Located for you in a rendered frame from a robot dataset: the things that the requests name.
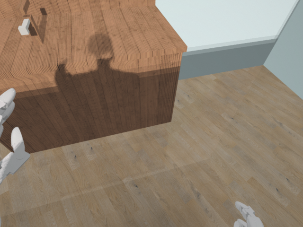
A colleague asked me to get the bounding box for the left robot hand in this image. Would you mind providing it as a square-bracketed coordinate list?
[0, 88, 30, 184]

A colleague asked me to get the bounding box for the tap lever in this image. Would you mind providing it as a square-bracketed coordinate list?
[18, 19, 30, 35]

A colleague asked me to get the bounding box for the counter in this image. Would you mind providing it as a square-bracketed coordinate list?
[0, 0, 187, 154]

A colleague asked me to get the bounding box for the right robot hand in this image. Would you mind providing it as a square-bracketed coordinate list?
[233, 201, 264, 227]

